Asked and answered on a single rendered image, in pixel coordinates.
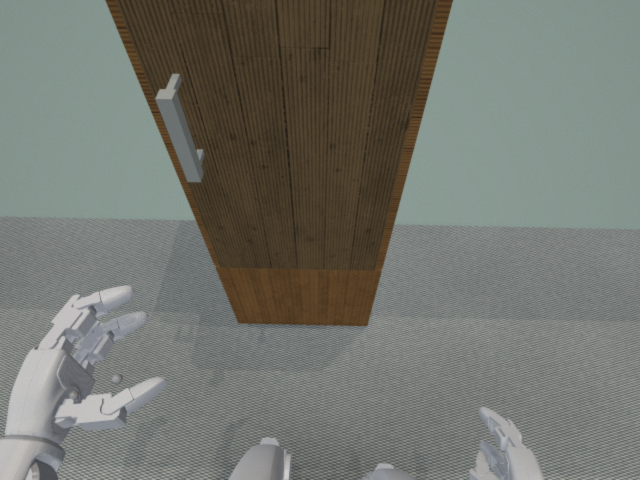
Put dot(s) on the left robot shin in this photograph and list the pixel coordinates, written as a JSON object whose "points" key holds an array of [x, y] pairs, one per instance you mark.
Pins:
{"points": [[271, 441]]}

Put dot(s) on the cupboard door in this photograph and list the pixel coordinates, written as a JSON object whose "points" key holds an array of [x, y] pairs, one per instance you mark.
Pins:
{"points": [[302, 108]]}

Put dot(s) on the robot left thigh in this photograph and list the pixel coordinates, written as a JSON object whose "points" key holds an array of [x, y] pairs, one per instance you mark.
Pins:
{"points": [[264, 462]]}

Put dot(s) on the robot left hand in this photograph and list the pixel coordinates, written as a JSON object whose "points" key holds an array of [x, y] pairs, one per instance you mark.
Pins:
{"points": [[39, 404]]}

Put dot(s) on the handle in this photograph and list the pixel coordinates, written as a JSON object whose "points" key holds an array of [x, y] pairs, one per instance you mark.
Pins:
{"points": [[172, 113]]}

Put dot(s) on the robot left forearm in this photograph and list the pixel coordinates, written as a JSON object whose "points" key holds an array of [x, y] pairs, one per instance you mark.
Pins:
{"points": [[25, 457]]}

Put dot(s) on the robot right hand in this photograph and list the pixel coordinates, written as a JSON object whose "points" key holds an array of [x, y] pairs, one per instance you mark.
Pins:
{"points": [[517, 463]]}

